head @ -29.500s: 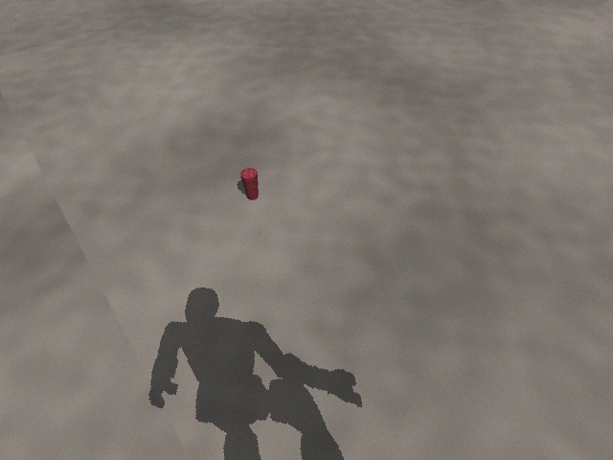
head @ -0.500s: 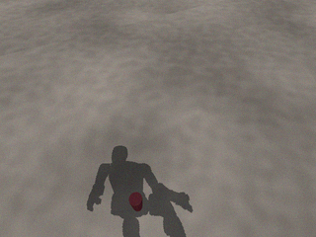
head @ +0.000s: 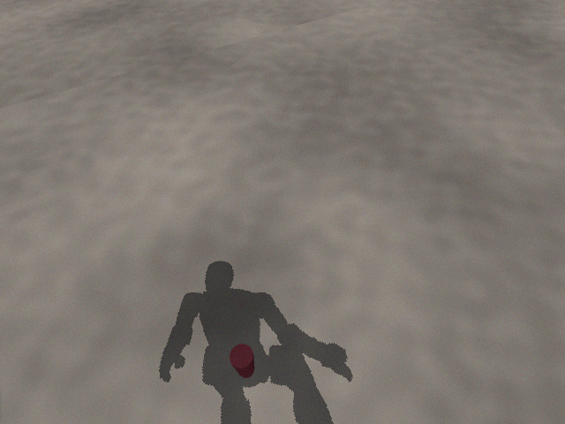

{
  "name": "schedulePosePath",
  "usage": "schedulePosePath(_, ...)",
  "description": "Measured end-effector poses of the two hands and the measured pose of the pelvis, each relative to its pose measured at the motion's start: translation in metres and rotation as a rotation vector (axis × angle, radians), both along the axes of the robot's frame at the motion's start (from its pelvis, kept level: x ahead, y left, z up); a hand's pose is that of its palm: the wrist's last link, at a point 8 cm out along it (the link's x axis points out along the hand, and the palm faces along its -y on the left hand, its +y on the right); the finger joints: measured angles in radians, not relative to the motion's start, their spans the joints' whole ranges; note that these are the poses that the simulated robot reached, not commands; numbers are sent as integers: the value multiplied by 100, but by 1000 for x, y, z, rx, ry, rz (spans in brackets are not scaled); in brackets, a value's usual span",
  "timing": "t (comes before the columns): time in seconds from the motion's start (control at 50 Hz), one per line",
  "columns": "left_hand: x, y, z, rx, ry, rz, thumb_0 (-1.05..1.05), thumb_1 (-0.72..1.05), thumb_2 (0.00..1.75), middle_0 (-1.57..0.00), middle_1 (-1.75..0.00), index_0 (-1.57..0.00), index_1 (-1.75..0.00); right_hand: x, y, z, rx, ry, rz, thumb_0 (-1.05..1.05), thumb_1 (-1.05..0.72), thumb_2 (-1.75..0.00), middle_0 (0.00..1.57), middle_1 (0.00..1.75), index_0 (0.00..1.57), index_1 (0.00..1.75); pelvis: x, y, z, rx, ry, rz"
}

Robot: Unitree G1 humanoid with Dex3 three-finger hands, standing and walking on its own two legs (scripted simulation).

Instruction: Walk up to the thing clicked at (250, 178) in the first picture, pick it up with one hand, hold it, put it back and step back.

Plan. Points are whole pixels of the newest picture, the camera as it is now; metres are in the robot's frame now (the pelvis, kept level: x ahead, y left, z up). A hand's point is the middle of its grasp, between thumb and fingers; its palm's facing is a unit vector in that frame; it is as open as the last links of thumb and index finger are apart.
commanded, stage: stand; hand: left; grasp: from the side
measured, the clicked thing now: (244, 363) +0.42 +0.19 -0.71
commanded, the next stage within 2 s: step back in 1.06 s
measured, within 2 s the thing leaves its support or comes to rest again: neither
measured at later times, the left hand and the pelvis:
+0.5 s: hand out of the picture +0.08 +0.24 -0.15, palm faces -0.03 -0.94 -0.35, open 7.4 cm; pelvis +0.01 -0.01 +0.00, yaw -1 degrees
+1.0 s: hand out of the picture +0.10 +0.24 -0.15, palm faces -0.04 -0.94 -0.34, open 7.4 cm; pelvis +0.02 -0.01 +0.00, yaw -2 degrees
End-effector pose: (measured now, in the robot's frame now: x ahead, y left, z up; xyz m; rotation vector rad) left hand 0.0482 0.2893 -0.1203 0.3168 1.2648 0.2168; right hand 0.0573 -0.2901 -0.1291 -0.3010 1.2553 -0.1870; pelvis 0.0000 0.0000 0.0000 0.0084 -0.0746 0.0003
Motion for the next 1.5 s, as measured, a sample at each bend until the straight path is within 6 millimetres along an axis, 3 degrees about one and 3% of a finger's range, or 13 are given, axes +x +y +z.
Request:
schedulePosePath(0.38, 21, -6, 3, -3, -2, -18, 1, 90, 90, -20, -30, -20, -30, -3, -8, -1, 5, 26, -21, 1, -91, -90, 20, 30, 20, 30, 7, -7, 2, -1, 14, -15)
schedulePosePath(0.76, 46, -10, 4, -9, -30, -31, 1, 90, 90, -20, -30, -20, -30, 15, -10, 3, -1, 0, -23, 1, -91, -90, 20, 30, 21, 30, 19, -8, 3, -3, 19, -24)
schedulePosePath(1.06, 49, -7, 4, -8, -15, -37, 1, 90, 90, -20, -30, -20, -30, 16, -13, 5, -7, 13, -30, 1, -91, -90, 20, 30, 20, 30, 23, -8, 3, -3, 29, -29)
schedulePosePath(1.18, 51, 6, 0, 12, -36, -23, 1, 90, 90, -20, -30, -20, -30, 16, -18, 2, -28, 16, -31, 1, -91, -90, 20, 30, 21, 30, 8, -4, -4, -13, 44, -32)
schedulePosePath(1.28, 53, 29, -6, 31, -50, -64, 1, 90, 90, -20, -30, -20, -30, 5, -14, 6, -70, 18, -36, 1, -91, -90, 20, 30, 20, 30, -9, 15, -10, -3, 57, -42)
schedulePosePath(1.38, 66, 56, -23, 22, -107, -86, 1, 90, 90, -20, -30, -20, -30, -25, 3, 8, -129, 34, -34, 1, -91, -90, 20, 30, 20, 30, -25, 40, -24, -17, 61, -30)
schedulePosePath(1.5, 60, 61, -20, -1, -110, -104, 1, 91, 90, -20, -30, -20, -30, -62, 27, 23, -134, 73, -52, 1, -91, -90, 20, 30, 21, 30, -40, 52, -11, -40, 59, -43)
